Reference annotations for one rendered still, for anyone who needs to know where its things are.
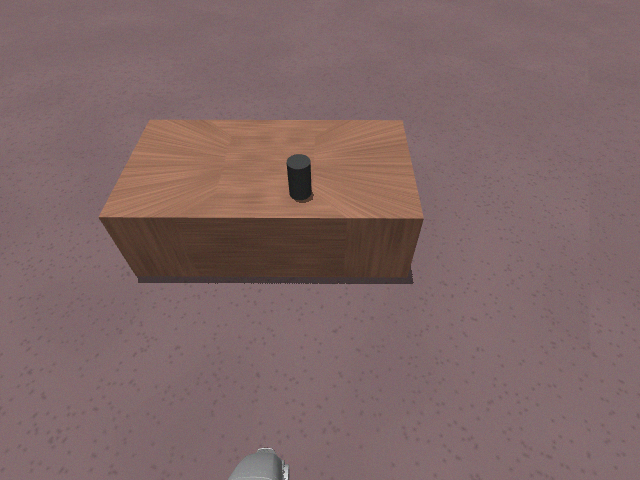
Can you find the can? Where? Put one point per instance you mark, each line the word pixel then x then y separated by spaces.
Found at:
pixel 299 176

